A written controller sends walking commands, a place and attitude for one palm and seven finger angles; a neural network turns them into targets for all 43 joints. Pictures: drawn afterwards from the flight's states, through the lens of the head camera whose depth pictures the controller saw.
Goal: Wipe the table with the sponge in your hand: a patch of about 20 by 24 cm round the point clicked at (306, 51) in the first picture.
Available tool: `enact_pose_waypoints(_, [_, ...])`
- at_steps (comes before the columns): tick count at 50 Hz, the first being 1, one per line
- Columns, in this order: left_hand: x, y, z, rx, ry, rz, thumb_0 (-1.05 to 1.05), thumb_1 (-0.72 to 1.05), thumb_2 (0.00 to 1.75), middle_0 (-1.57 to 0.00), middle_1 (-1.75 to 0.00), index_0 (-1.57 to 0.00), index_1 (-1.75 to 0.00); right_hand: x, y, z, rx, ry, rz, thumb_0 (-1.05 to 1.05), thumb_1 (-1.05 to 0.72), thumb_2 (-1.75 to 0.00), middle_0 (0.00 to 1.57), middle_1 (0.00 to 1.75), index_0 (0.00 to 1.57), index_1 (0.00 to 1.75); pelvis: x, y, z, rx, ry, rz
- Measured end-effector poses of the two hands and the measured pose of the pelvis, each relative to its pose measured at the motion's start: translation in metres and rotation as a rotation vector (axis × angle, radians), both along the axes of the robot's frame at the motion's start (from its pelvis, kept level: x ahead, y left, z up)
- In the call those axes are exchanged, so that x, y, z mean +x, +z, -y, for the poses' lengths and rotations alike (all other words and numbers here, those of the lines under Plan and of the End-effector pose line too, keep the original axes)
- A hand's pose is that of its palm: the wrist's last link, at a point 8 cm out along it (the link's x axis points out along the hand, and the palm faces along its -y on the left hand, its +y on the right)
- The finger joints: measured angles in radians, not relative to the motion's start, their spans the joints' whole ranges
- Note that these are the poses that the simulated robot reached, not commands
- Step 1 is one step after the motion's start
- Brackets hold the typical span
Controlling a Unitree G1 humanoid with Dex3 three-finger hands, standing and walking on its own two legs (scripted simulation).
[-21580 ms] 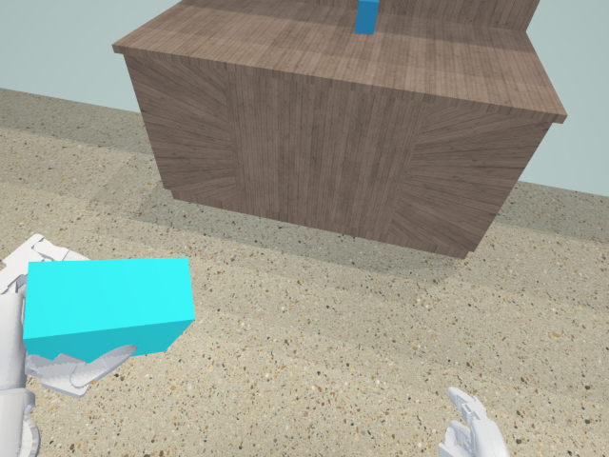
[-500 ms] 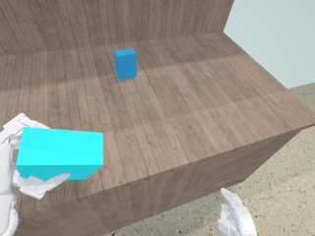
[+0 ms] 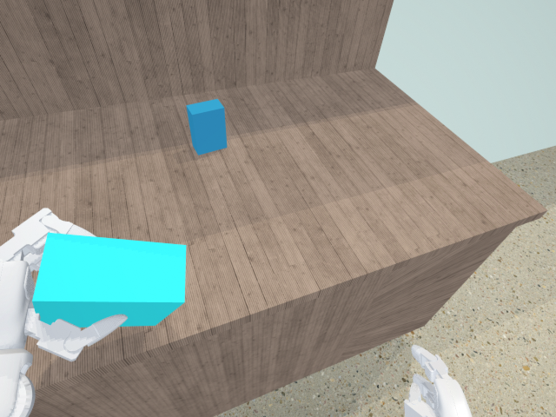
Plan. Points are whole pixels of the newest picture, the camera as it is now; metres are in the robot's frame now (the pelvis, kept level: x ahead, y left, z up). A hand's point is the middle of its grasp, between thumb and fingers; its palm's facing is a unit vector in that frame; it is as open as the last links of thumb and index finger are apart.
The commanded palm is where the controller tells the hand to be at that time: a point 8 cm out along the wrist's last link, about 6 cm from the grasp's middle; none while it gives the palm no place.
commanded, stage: look again from close up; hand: left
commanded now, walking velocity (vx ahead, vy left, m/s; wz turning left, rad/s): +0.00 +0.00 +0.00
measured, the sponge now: (132, 288) +0.23 +0.19 +0.12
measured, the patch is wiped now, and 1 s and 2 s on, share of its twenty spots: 0.00 0.00 0.00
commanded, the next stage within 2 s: come to a stop and stand still in 0.20 s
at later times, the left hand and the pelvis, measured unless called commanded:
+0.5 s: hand (75, 270) +0.23 +0.24 +0.16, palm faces +0.33 -0.86 -0.38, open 10.5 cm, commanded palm +0.17 +0.28 +0.18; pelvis +0.01 +0.00 +0.00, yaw +0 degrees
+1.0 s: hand (64, 252) +0.25 +0.27 +0.15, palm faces +0.35 -0.84 -0.43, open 10.5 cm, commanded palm +0.18 +0.29 +0.18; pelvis +0.03 +0.01 +0.00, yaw +0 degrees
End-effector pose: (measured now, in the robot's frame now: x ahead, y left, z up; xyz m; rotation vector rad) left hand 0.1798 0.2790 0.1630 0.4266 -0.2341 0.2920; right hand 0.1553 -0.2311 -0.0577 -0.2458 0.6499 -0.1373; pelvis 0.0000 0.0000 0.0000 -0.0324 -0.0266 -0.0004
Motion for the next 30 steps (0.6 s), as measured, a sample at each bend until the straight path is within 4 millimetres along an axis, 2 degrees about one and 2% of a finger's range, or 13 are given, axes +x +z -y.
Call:
enact_pose_waypoints(7, [0.003, 0.011, -0.006, 0.035, 0.017, 0.016, -0.01, -0.53, 1.02, -0.7, -1.32, -0.71, -1.31, 0.012, -0.002, -0.01, 0.028, 0.021, 0.006, 0.01, -0.9, -0.9, 0.2, 0.3, 0.2, 0.3, 0.006, 0.001, -0.001, 0.003, -0.002, -0.006])
enact_pose_waypoints(19, [0.011, 0.002, -0.004, -0.008, 0.02, -0.027, -0.01, -0.53, 1.02, -0.7, -1.32, -0.71, -1.31, 0.028, 0.002, -0.014, 0.026, 0.037, 0.012, 0.01, -0.9, -0.9, 0.2, 0.3, 0.2, 0.3, 0.013, 0.003, -0.002, 0.011, 0.001, -0.003])
enact_pose_waypoints(28, [0.009, 0.013, -0.002, 0.025, 0.017, -0.003, -0.01, -0.53, 1.02, -0.7, -1.32, -0.71, -1.31, 0.03, 0.004, -0.01, 0.028, 0.032, 0.022, 0.01, -0.9, -0.9, 0.2, 0.3, 0.2, 0.3, 0.013, 0.004, 0.001, 0.013, 0.003, -0.006])
enact_pose_waypoints(30, [0.015, 0.029, -0.013, 0.165, 0.011, 0.042, -0.01, -0.54, 1.02, -0.7, -1.32, -0.71, -1.31, 0.028, 0.0, -0.01, 0.008, 0.072, 0.005, 0.01, -0.9, -0.9, 0.2, 0.3, 0.2, 0.3, 0.009, 0.002, 0.005, 0.008, 0.013, -0.014])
